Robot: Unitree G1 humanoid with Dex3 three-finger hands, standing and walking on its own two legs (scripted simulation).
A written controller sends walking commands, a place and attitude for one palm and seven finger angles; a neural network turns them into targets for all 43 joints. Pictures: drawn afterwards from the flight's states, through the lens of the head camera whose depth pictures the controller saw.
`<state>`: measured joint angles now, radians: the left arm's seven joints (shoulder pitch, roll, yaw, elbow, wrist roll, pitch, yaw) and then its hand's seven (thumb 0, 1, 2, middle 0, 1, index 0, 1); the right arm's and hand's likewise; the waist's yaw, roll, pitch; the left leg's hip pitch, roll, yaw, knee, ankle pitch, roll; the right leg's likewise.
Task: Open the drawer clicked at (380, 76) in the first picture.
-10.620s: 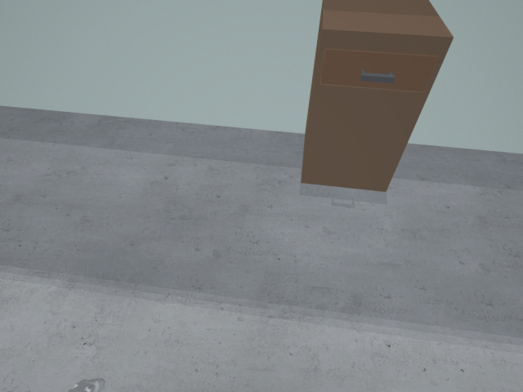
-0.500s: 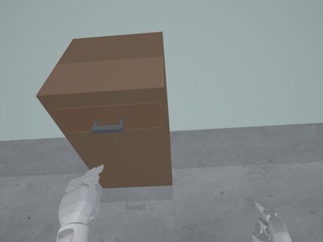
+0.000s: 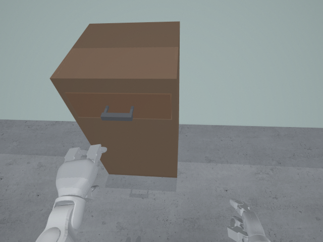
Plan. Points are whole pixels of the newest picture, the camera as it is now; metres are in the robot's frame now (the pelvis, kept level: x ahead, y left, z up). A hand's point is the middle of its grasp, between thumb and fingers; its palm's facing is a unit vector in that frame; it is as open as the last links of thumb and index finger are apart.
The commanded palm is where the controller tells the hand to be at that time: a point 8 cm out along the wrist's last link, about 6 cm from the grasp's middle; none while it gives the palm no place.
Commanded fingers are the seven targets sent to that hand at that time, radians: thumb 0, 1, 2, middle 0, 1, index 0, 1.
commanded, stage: raise the hand with hooked fingers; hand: left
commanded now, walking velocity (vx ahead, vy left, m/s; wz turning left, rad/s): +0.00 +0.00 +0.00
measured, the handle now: (118, 112) +0.57 +0.26 -0.08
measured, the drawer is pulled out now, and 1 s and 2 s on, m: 0.00 0.00 0.00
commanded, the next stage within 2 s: move the hooked fingers above the handle in 1.12 s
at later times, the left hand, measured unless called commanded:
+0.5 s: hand (78, 151) +0.30 +0.25 +0.07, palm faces +0.06 -0.08 -0.99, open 13.4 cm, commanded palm +0.28 +0.25 +0.13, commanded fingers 0.00 -0.50 0.30 -0.30 -1.20 -0.30 -1.20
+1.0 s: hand (76, 134) +0.33 +0.25 +0.09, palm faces +0.01 -0.08 -1.00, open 13.8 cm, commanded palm +0.31 +0.26 +0.15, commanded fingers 0.00 -0.50 0.30 -0.30 -1.20 -0.30 -1.20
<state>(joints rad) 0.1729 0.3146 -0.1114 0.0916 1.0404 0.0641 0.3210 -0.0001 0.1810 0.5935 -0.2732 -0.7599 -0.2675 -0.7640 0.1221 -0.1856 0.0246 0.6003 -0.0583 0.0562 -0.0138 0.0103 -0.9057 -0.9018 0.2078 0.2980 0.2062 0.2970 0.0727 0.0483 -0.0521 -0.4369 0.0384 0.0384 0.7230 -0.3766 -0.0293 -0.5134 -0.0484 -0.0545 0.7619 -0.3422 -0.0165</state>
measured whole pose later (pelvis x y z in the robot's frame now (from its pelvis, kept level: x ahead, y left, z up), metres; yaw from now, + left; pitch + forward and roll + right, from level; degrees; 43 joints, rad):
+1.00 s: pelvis +0.03 +0.02 +0.03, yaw +0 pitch +3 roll +0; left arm -0.07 0.44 -0.05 0.09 0.96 -0.01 0.09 0.00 -0.49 0.30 -0.32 -1.20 -0.31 -1.20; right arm 0.15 -0.26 -0.02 0.64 -0.01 0.09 -0.02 0.01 -0.91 -0.90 0.21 0.30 0.20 0.30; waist 0.08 0.08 -0.01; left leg -0.23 0.02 0.05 0.46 -0.29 -0.01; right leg -0.30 -0.06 -0.05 0.49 -0.25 0.01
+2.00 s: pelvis +0.01 +0.02 +0.01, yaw -1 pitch +12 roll +1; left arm -0.56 0.45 -0.03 0.83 1.09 -0.11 0.29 0.00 -0.49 0.30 -0.32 -1.20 -0.32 -1.21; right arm 0.29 -0.27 -0.08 0.71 -0.01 0.07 -0.04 0.01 -0.91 -0.90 0.21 0.30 0.20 0.30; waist -0.03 0.05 -0.08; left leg -0.52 0.03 0.05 0.65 -0.34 -0.01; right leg -0.59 -0.05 -0.04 0.66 -0.29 0.01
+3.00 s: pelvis +0.01 +0.03 -0.03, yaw -2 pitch +25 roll -2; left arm -0.88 0.57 0.06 1.15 1.12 -0.08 0.35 0.00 -0.49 0.30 -0.33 -1.21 -0.32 -1.22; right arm 0.37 -0.27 -0.05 0.75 -0.05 0.10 0.00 0.00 -0.91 -0.90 0.21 0.30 0.20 0.30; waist -0.16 0.06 -0.14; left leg -0.94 0.05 0.05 0.96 -0.46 0.02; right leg -0.98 -0.04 -0.03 0.89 -0.35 0.03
